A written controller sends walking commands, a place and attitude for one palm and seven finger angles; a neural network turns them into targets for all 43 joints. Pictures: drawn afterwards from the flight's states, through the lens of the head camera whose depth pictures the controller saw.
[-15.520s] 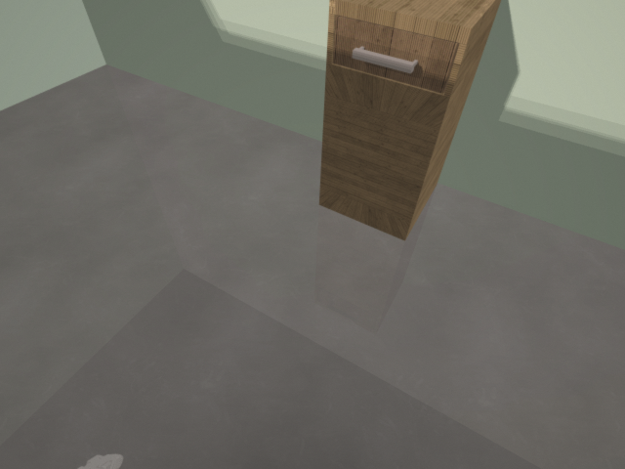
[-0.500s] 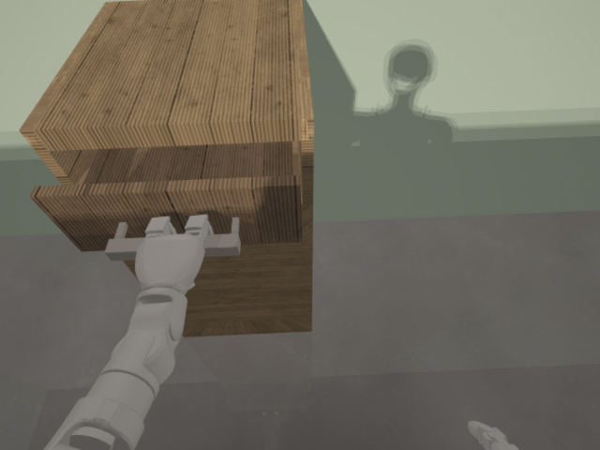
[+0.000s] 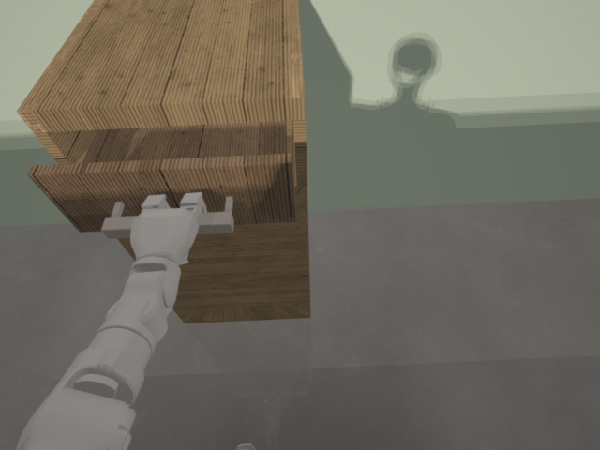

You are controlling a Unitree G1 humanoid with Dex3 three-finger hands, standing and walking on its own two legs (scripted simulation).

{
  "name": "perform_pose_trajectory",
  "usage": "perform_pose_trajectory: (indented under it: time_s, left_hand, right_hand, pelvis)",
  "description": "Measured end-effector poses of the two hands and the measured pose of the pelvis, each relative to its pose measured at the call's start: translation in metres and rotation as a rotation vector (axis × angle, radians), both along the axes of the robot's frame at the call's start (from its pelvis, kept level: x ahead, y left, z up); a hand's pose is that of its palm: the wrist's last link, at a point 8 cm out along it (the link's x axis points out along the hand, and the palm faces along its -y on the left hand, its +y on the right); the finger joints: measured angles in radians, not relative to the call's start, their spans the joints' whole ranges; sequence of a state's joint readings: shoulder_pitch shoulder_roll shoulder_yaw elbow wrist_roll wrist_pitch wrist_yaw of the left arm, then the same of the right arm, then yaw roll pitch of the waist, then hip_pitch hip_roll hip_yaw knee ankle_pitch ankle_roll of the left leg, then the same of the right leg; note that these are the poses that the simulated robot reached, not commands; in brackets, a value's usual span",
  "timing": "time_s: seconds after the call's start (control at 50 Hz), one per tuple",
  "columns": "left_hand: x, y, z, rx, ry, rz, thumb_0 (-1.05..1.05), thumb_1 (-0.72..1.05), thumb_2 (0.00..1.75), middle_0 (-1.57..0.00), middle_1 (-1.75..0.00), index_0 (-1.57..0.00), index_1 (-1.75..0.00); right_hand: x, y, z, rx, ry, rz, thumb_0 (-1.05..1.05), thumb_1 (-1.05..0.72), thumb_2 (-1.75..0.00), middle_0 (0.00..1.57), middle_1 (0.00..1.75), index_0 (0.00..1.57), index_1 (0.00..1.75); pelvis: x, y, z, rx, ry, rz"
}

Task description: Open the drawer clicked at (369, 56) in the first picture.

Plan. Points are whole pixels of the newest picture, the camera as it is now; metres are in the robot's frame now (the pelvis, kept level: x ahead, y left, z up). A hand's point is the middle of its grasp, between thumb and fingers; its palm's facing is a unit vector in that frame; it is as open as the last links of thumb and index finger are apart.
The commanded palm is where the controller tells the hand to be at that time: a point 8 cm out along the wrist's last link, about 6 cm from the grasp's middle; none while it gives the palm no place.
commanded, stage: pull the drawer open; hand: left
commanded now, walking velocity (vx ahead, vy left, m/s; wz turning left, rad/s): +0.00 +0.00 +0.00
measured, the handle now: (171, 214) +0.46 +0.21 +0.02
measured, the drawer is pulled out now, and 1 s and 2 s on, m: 0.09 0.15 0.30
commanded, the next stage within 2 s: none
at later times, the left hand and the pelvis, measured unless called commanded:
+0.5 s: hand (175, 282) +0.35 +0.19 +0.00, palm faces +0.01 -0.11 -0.99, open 6.1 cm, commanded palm +0.32 +0.20 +0.05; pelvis +0.02 +0.01 +0.01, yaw -3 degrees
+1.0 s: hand (172, 286) +0.35 +0.19 +0.00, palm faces -0.03 -0.08 -1.00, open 6.1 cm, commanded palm +0.30 +0.20 +0.05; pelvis +0.01 +0.00 +0.01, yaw +0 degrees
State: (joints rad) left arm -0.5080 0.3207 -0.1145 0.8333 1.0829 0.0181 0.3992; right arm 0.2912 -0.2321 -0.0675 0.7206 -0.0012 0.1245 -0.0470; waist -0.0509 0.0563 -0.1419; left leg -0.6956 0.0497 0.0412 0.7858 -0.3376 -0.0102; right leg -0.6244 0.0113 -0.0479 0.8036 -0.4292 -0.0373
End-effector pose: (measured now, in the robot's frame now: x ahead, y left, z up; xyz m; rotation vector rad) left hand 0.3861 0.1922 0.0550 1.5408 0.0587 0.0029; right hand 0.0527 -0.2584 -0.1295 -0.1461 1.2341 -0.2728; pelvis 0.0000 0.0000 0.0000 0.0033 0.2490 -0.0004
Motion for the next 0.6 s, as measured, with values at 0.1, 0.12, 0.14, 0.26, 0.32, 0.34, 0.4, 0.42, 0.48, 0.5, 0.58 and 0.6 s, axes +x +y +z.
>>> perform_pose_trajectory:
  time_s: [0.1, 0.12, 0.14, 0.26, 0.32, 0.34, 0.4, 0.42, 0.48, 0.5, 0.58, 0.6]
  left_hand:
    - [0.0, 0.0, 0.0, -0.001, 0.006, 0.0, -0.02, 0.66, 0.82, -0.32, -1.33, -0.35, -1.31]
    - [0.0, 0.0, 0.001, -0.002, 0.008, 0.0, -0.02, 0.66, 0.81, -0.32, -1.33, -0.35, -1.31]
    - [0.0, 0.0, 0.001, -0.004, 0.009, 0.0, -0.02, 0.66, 0.81, -0.32, -1.33, -0.35, -1.31]
    - [-0.005, 0.001, 0.0, -0.025, 0.006, 0.0, -0.01, 0.69, 0.77, -0.28, -1.33, -0.34, -1.28]
    - [-0.014, 0.001, -0.001, -0.041, -0.008, -0.001, -0.01, 0.7, 0.76, -0.26, -1.34, -0.34, -1.27]
    - [-0.018, 0.001, -0.001, -0.046, -0.013, -0.001, 0.0, 0.7, 0.76, -0.26, -1.34, -0.34, -1.27]
    - [-0.031, 0.001, -0.002, -0.059, -0.03, 0.001, 0.0, 0.71, 0.76, -0.24, -1.34, -0.34, -1.26]
    - [-0.036, 0.001, -0.003, -0.063, -0.034, 0.002, 0.0, 0.71, 0.76, -0.24, -1.34, -0.34, -1.26]
    - [-0.05, 0.0, -0.003, -0.074, -0.04, 0.008, 0.01, 0.71, 0.77, -0.23, -1.34, -0.34, -1.26]
    - [-0.054, 0.0, -0.003, -0.078, -0.04, 0.01, 0.01, 0.7, 0.77, -0.23, -1.34, -0.34, -1.26]
    - [-0.062, -0.001, -0.003, -0.071, -0.051, 0.013, 0.0, 0.69, 0.78, -0.24, -1.34, -0.34, -1.27]
    - [-0.061, -0.001, -0.003, -0.063, -0.054, 0.013, 0.0, 0.69, 0.79, -0.25, -1.34, -0.34, -1.28]
  right_hand:
    - [-0.025, -0.005, 0.0, -0.012, 0.038, -0.033, 0.01, -0.91, -0.9, 0.2, 0.3, 0.2, 0.3]
    - [-0.028, -0.006, 0.001, -0.013, 0.04, -0.039, 0.01, -0.91, -0.9, 0.2, 0.3, 0.2, 0.3]
    - [-0.03, -0.006, 0.002, -0.014, 0.039, -0.046, 0.01, -0.91, -0.9, 0.2, 0.3, 0.2, 0.3]
    - [-0.024, -0.005, 0.009, -0.009, -0.007, -0.07, 0.01, -0.91, -0.9, 0.2, 0.3, 0.2, 0.3]
    - [-0.009, -0.003, 0.012, 0.0, -0.046, -0.064, 0.01, -0.91, -0.9, 0.2, 0.3, 0.2, 0.3]
    - [-0.002, -0.002, 0.014, 0.003, -0.061, -0.059, 0.01, -0.91, -0.9, 0.2, 0.3, 0.2, 0.3]
    - [0.022, 0.002, 0.018, 0.012, -0.11, -0.033, 0.01, -0.91, -0.9, 0.2, 0.3, 0.2, 0.3]
    - [0.032, 0.004, 0.019, 0.014, -0.127, -0.021, 0.01, -0.91, -0.9, 0.2, 0.3, 0.2, 0.3]
    - [0.064, 0.008, 0.025, 0.022, -0.184, 0.018, 0.01, -0.91, -0.9, 0.2, 0.3, 0.2, 0.3]
    - [0.075, 0.01, 0.027, 0.026, -0.206, 0.032, 0.01, -0.91, -0.9, 0.2, 0.3, 0.2, 0.3]
    - [0.116, 0.018, 0.033, 0.02, -0.27, 0.108, 0.01, -0.91, -0.9, 0.2, 0.3, 0.2, 0.3]
    - [0.125, 0.021, 0.034, 0.019, -0.28, 0.127, 0.01, -0.91, -0.9, 0.2, 0.3, 0.2, 0.3]
  pelvis:
    - [-0.005, 0.0, 0.001, 0.0, 0.0, -0.006]
    - [-0.006, 0.0, 0.001, 0.0, 0.0, -0.009]
    - [-0.006, 0.001, 0.001, 0.0, -0.001, -0.012]
    - [-0.002, 0.004, 0.005, 0.002, -0.003, -0.037]
    - [0.003, 0.007, 0.006, 0.002, -0.005, -0.047]
    - [0.005, 0.007, 0.007, 0.002, -0.006, -0.049]
    - [0.012, 0.01, 0.008, 0.002, -0.01, -0.05]
    - [0.015, 0.011, 0.008, 0.002, -0.012, -0.05]
    - [0.022, 0.012, 0.009, 0.001, -0.019, -0.048]
    - [0.024, 0.013, 0.009, 0.001, -0.022, -0.047]
    - [0.028, 0.013, 0.007, -0.001, -0.036, -0.022]
    - [0.028, 0.013, 0.007, -0.001, -0.038, -0.016]
